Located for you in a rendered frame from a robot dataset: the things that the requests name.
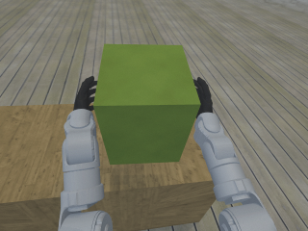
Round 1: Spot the robot left hand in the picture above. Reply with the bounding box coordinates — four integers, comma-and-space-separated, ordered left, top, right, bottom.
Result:
73, 76, 97, 111

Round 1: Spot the left robot forearm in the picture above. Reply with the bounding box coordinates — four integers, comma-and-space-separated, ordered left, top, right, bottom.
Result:
58, 109, 105, 231

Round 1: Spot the right robot forearm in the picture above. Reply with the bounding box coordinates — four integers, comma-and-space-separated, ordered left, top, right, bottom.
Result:
193, 112, 277, 231

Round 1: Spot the robot left upper arm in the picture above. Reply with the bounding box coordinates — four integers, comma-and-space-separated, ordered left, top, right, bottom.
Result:
60, 210, 113, 231

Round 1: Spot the robot right upper arm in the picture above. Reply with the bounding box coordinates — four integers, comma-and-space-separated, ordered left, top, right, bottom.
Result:
218, 203, 276, 231

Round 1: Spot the robot right hand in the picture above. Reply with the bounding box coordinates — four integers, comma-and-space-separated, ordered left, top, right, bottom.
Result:
193, 77, 213, 118

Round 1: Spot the carton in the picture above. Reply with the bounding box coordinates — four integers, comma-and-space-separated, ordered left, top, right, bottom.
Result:
93, 43, 201, 165

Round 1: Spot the pedestal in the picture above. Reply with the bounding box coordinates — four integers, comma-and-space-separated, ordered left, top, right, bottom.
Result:
0, 103, 216, 231

